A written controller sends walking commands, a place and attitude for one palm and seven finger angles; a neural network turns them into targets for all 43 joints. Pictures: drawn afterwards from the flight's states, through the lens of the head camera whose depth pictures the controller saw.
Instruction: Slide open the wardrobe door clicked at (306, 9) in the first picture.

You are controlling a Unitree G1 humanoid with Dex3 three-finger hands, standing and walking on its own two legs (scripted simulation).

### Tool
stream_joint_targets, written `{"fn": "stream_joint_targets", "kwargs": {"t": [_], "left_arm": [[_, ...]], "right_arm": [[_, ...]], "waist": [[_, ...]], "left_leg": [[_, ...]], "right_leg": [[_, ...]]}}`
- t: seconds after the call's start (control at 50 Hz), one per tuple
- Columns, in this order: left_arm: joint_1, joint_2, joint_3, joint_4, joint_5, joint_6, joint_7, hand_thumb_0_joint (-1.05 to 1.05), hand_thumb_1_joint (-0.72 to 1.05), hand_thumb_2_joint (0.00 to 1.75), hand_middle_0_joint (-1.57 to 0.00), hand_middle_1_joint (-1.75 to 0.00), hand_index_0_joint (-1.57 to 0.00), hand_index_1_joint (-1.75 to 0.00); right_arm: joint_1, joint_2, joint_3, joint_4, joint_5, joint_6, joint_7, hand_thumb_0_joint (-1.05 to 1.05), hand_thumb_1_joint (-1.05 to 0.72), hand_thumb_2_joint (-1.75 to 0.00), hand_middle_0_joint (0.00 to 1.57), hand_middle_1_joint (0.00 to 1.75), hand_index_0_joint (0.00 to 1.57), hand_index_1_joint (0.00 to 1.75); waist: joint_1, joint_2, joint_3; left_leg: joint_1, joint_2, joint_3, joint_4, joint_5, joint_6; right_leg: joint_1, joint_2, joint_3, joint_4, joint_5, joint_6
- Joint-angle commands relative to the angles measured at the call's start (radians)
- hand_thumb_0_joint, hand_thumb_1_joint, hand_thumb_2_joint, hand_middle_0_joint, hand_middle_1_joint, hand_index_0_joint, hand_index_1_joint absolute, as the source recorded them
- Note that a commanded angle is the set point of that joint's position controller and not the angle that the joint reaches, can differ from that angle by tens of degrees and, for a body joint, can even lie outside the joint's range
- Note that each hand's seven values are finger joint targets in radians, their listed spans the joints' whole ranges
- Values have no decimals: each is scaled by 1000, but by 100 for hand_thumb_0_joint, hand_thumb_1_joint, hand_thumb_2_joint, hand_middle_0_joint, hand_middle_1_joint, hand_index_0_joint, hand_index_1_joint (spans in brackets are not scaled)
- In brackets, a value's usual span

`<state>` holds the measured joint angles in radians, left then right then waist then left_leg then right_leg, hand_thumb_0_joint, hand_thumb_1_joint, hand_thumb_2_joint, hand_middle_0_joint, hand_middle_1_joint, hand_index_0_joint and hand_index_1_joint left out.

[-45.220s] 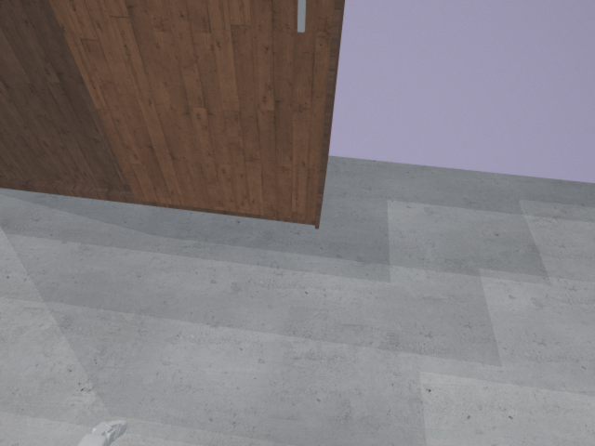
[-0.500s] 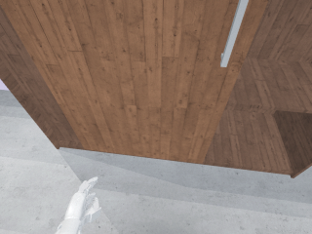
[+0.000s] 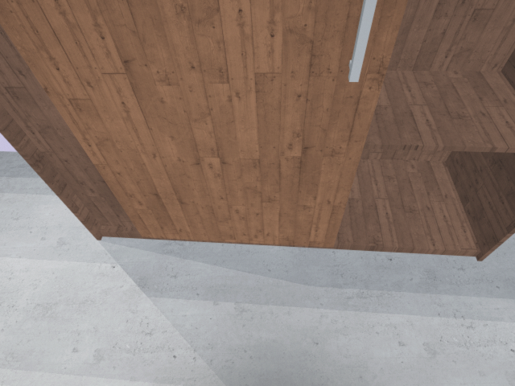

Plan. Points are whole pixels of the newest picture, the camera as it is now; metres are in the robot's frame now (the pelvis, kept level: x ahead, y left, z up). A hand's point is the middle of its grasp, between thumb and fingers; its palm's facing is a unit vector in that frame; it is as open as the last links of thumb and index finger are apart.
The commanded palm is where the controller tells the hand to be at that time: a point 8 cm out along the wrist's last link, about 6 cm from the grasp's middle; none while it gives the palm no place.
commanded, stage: let the arm hang, fingers relaxed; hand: right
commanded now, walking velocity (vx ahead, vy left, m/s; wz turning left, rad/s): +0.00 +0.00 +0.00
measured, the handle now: (366, 4) +0.70 -0.15 +0.24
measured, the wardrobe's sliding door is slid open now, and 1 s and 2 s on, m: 0.60 0.60 0.60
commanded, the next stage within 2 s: look to check the result in 0.68 s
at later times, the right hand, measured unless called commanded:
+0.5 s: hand out of the picture +0.10 -0.24 -0.15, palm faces -0.03 +0.95 -0.31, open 7.4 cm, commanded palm none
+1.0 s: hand out of the picture +0.13 -0.23 -0.14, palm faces -0.05 +0.94 -0.33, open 7.4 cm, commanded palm none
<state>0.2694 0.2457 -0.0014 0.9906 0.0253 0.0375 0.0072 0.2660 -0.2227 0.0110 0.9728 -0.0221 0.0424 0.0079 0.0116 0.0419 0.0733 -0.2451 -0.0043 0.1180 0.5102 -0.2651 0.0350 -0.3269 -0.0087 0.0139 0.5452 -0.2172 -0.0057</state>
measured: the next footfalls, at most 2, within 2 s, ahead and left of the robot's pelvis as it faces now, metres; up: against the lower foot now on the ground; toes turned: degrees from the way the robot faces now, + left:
none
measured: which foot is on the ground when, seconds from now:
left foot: down 0.00-1.00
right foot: down 0.00-1.00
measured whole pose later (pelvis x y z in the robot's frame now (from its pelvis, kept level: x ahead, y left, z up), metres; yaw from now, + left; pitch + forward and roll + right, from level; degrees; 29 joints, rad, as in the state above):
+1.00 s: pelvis +0.05 +0.01 +0.01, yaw +2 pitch +0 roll +0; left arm 0.10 0.33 0.00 1.12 0.01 -0.01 0.01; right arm 0.11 -0.32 -0.01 1.13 -0.02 -0.02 0.00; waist 0.00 -0.01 0.05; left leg -0.08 -0.01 0.09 0.31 -0.22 0.04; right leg -0.14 -0.01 -0.02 0.32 -0.18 0.01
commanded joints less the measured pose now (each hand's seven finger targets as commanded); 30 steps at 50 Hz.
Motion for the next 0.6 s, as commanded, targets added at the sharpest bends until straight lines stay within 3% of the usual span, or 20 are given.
{"fn": "stream_joint_targets", "kwargs": {"t": [0.0, 0.1, 0.18, 0.5, 0.58], "left_arm": [[-53, 159, 40, -45, 1, -38, 14, 0, 90, 90, -20, -30, -20, -30], [-13, 166, 52, 7, 1, -38, 17, 0, 90, 90, -20, -30, -20, -30], [-21, 170, 51, 32, 0, -43, 16, 0, 90, 90, -20, -30, -20, -30], [-160, 222, 37, 67, -6, -61, 9, 0, 90, 90, -20, -30, -20, -30], [-186, 240, 38, 67, -6, -66, 9, 0, 90, 90, -20, -30, -20, -30]], "right_arm": [[-39, -198, -62, -23, 6, -50, -15, 0, -90, -90, 20, 30, 20, 30], [-69, -205, -66, 32, 5, -54, -14, 0, -90, -90, 20, 30, 20, 30], [-74, -207, -66, 67, 5, -56, -16, 0, -90, -90, 20, 30, 20, 30], [-161, -255, -56, 92, 8, -73, -17, 0, -90, -90, 20, 30, 20, 30], [-173, -268, -58, 89, 8, -80, -18, 0, -90, -90, 20, 30, 20, 30]], "waist": [[-11, -143, -94], [1, -49, -70], [-5, -33, -55], [-11, -51, -81], [-9, -53, -126]], "left_leg": [[61, 129, -182, -183, -133, 36], [7, 134, -178, -221, -177, 41], [29, 125, -165, -213, -132, 31], [102, 137, -153, -217, 89, 4], [132, 145, -157, -219, 170, 5]], "right_leg": [[-13, -77, 108, -161, -120, -35], [36, -82, 101, -159, -110, -40], [32, -94, 112, -193, -77, -43], [136, -112, 98, -247, 145, -32], [179, -114, 89, -238, 215, -28]]}}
